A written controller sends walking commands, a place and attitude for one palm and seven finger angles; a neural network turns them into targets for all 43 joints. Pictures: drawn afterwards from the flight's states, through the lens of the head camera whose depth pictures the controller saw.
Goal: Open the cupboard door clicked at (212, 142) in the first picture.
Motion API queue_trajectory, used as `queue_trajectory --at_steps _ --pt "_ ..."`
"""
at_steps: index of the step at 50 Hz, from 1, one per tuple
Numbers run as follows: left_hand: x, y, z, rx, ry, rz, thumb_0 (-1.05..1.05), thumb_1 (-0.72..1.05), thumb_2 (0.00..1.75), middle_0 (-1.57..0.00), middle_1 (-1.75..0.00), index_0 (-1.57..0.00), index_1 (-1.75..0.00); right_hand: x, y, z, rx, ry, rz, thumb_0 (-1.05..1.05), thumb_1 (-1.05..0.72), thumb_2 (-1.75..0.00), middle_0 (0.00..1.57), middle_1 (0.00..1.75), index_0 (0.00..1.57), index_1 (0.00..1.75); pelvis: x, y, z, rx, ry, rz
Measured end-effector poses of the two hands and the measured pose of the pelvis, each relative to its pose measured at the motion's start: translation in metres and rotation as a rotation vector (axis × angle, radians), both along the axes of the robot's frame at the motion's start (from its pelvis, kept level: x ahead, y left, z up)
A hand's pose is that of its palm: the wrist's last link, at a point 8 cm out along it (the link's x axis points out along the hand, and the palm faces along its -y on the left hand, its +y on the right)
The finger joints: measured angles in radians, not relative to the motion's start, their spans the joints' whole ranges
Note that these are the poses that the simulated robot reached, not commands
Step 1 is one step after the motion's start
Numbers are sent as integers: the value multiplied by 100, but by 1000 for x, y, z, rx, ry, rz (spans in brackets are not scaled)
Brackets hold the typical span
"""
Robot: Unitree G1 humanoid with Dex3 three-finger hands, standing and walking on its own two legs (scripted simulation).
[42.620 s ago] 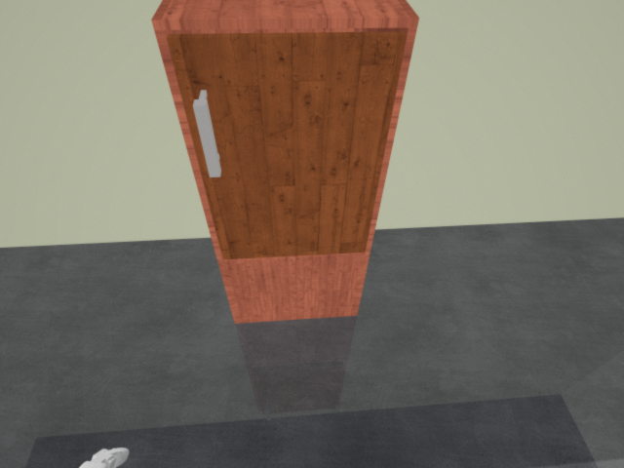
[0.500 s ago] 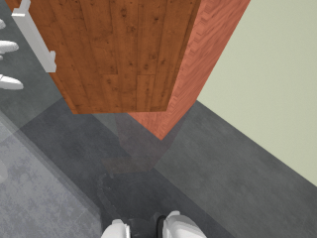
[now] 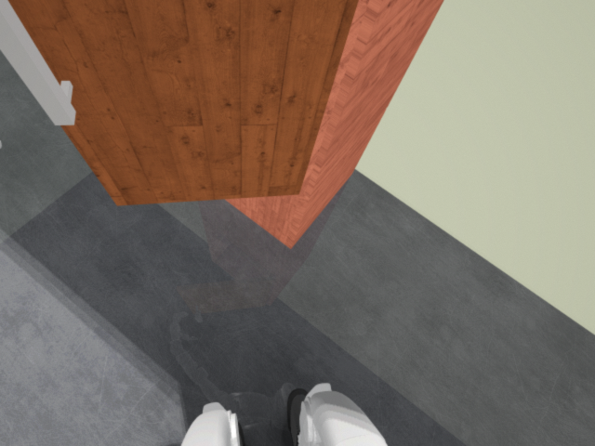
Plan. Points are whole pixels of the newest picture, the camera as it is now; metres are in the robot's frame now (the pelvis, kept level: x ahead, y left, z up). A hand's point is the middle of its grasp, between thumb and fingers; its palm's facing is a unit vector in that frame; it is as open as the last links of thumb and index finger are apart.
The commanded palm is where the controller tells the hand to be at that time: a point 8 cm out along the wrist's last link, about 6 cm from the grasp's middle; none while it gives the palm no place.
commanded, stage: slide the fingers in behind the handle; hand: left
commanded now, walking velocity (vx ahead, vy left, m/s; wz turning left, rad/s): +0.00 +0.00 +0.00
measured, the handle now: (35, 55) +0.56 +0.25 +0.11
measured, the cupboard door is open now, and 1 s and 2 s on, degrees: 45 45 45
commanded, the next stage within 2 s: close the thumb around the handle in 1.62 s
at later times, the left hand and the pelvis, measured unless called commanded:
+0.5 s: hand out of the picture +0.51 +0.28 +0.11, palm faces +0.04 -1.00 -0.03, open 13.9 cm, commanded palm +0.49 +0.32 +0.10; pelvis +0.01 +0.01 +0.00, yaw +1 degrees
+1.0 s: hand (29, 89) +0.51 +0.25 +0.11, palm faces +0.02 -1.00 -0.03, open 13.9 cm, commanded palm +0.49 +0.29 +0.10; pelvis +0.01 -0.01 +0.00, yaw +1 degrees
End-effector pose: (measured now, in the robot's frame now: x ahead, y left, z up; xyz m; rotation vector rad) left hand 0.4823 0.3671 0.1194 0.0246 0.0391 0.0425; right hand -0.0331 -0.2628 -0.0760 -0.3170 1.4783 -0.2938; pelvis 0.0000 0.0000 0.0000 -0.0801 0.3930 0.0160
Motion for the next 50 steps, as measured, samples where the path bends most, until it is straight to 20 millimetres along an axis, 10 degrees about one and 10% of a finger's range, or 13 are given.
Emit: queue_trajectory --at_steps 22,50 --pt "6 -30 -14 -17 9 -18 -1 -50 30 -30 -120 -30 -120 49 9 -2 28 -99 44 0 -90 -90 21 30 20 30 14 9 5 -3 -29 16" --pt "8 -64 -10 4 6 -24 -1 -50 30 -30 -120 -30 -120 27 -13 -4 20 -78 19 0 -90 -90 20 29 20 30 6 -9 5 17 -37 9"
